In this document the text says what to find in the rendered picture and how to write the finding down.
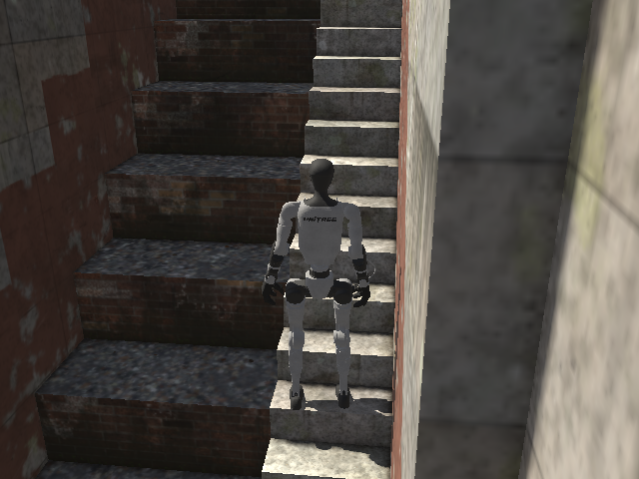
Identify stairs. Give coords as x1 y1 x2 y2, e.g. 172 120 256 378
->
262 0 402 479

